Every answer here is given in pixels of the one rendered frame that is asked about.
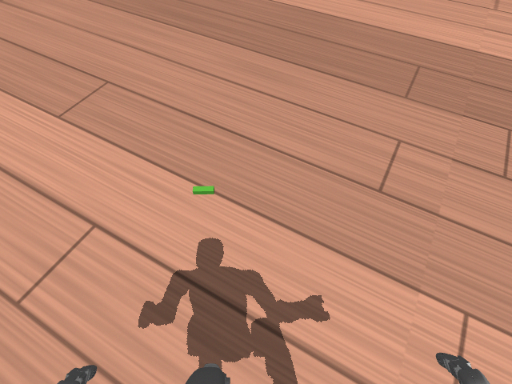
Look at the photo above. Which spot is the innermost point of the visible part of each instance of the small box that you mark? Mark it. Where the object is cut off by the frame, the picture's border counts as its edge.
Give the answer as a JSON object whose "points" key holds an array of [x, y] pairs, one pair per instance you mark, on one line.
{"points": [[203, 189]]}

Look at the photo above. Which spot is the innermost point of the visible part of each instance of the right robot hand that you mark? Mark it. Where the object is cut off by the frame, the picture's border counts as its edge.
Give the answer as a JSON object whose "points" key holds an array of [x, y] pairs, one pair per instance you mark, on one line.
{"points": [[461, 369]]}

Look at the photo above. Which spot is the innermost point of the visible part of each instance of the left robot hand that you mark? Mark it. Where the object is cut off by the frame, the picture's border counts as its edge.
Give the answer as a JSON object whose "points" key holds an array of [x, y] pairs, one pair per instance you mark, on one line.
{"points": [[80, 376]]}

